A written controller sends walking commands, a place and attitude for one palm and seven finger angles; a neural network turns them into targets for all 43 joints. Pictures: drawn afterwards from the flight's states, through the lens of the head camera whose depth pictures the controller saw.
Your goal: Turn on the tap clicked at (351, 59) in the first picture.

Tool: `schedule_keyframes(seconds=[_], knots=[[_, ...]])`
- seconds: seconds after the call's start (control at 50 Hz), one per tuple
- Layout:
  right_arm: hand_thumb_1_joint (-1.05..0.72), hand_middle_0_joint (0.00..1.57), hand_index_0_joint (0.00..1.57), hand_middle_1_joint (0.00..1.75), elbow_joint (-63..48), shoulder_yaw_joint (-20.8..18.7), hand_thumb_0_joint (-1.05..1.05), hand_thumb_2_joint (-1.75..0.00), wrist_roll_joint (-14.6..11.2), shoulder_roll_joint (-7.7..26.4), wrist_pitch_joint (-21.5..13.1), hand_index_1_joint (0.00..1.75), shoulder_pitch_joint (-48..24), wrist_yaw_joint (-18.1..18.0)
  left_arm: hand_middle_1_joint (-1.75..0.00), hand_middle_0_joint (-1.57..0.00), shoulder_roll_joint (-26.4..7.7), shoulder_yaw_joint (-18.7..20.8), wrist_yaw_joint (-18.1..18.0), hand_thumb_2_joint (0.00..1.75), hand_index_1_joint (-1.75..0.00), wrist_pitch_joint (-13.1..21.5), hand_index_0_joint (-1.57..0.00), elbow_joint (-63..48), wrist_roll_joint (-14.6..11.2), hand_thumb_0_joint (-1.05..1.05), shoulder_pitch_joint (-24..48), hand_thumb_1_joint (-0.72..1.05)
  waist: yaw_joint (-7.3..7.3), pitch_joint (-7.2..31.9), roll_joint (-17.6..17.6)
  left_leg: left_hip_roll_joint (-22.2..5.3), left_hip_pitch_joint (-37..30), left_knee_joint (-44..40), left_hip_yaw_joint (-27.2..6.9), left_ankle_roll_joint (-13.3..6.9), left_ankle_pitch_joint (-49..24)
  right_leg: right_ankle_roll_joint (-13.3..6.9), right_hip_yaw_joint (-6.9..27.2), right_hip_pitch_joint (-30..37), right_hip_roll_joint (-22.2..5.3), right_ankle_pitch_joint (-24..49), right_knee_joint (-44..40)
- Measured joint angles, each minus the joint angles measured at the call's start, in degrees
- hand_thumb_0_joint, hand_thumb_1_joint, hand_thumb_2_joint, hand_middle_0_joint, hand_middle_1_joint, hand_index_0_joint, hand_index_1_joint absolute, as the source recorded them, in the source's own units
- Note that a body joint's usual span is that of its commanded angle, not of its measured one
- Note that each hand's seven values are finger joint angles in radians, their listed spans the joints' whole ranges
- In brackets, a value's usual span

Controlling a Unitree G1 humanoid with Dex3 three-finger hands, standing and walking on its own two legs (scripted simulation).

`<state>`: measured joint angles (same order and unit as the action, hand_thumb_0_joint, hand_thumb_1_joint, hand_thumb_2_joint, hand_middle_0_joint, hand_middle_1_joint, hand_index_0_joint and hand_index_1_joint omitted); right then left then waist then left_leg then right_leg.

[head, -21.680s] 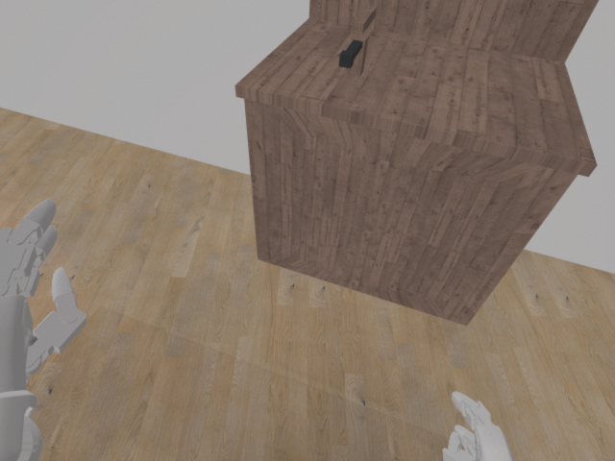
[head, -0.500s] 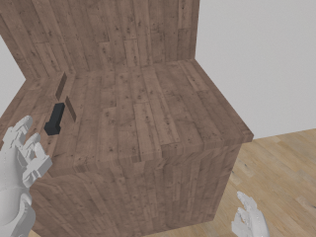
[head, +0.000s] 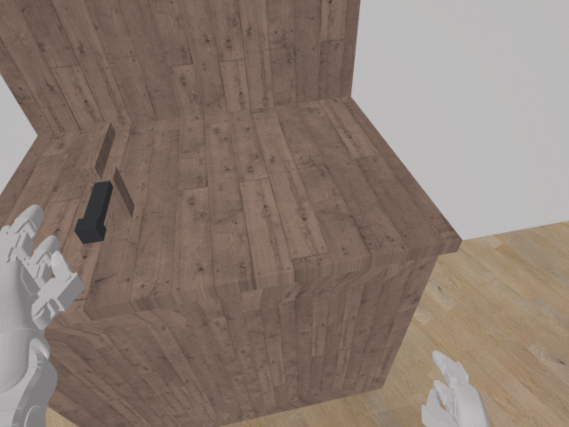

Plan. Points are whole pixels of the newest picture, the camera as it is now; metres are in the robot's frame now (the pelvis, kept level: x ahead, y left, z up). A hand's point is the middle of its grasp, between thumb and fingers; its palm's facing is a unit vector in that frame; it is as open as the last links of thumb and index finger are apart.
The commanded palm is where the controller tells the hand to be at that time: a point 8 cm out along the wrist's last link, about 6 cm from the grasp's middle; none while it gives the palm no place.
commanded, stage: reach beside the lever's end, fingers flat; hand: left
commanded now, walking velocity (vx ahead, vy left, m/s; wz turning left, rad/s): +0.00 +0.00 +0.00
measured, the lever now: (91, 229) +0.32 +0.33 +0.13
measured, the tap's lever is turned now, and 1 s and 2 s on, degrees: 0 0 0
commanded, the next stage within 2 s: push the lever round in 1.32 s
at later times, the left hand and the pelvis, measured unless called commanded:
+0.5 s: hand (70, 261) +0.26 +0.32 +0.14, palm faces +0.55 -0.82 -0.12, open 7.7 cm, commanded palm +0.21 +0.36 +0.14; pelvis +0.00 +0.01 +0.00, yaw +0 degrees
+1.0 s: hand (59, 251) +0.28 +0.36 +0.12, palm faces +0.56 -0.82 -0.12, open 7.8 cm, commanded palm +0.23 +0.39 +0.12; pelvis +0.00 +0.01 +0.00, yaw +0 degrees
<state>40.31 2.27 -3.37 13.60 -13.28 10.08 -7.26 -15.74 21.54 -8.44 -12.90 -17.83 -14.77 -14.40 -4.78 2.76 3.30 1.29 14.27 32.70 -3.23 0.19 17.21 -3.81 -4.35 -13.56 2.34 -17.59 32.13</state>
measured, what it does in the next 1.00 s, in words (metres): stands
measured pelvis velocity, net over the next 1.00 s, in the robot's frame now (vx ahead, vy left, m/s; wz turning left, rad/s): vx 0.00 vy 0.01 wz -0.01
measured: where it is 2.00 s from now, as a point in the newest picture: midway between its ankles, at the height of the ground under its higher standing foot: outside the picture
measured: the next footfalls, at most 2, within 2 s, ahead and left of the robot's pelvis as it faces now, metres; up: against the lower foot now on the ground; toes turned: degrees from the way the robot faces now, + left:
none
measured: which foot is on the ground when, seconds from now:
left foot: down 0.00-1.00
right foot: down 0.00-1.00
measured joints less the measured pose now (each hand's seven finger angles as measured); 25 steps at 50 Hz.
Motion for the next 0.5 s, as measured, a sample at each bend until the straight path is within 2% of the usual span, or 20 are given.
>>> schedule_keyframes(seconds=[0.5], knots=[[-0.91, 0.2, 0.2, 0.3, 0.3, -0.5, 0.02, -0.9, -0.1, 0.6, 1.1, 0.3, 0.5, -0.3, -0.2, -0.17, -3.5, 4.4, 3.7, 0.9, -0.2, 4.1, -0.17, 15.0, 0.3, 0.01, 8.4, 0.9, 1.11, -0.1, -0.6, 0.1, 1.6, -0.1, 0.5, -0.4, 0.1, 0.4, 0.5, -1.6, -0.1, 0.1, -0.2]])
